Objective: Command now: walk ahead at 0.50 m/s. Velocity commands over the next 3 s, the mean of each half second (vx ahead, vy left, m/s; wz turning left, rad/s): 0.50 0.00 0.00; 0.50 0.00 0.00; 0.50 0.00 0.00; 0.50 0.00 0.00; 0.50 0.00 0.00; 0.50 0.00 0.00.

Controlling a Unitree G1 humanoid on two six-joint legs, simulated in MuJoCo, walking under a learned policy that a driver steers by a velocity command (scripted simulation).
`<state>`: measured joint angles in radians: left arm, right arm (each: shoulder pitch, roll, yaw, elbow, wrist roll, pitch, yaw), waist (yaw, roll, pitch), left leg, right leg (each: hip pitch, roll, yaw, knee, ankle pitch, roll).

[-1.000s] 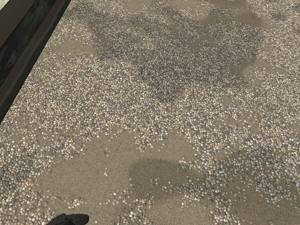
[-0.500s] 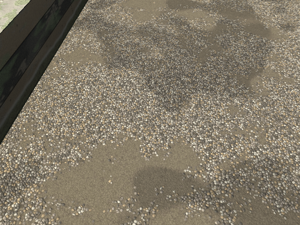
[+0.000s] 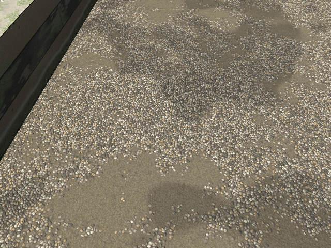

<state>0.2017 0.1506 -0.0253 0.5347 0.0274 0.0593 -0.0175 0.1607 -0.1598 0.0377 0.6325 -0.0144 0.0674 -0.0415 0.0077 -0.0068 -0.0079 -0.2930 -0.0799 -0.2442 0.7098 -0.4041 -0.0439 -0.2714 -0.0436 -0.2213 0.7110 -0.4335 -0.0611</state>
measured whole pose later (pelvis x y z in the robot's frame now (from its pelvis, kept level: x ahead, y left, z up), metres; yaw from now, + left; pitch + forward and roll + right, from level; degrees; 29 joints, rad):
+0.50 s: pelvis +0.00 +0.00 +0.00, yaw +0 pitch -1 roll +0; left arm 0.22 0.15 -0.03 0.53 0.03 0.05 -0.02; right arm 0.14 -0.16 0.04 0.64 -0.01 0.07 -0.04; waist 0.01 -0.01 -0.01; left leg -0.30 -0.07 -0.23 0.71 -0.40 -0.04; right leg -0.27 -0.05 -0.22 0.71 -0.43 -0.06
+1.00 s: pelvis +0.00 +0.00 +0.00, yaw +0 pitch -1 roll +0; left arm 0.23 0.14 -0.04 0.53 0.02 0.05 -0.02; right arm 0.13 -0.15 0.04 0.65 -0.01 0.07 -0.04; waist 0.01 0.00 -0.01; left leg -0.29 -0.07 -0.21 0.71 -0.40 -0.04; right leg -0.26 -0.05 -0.22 0.71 -0.44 -0.06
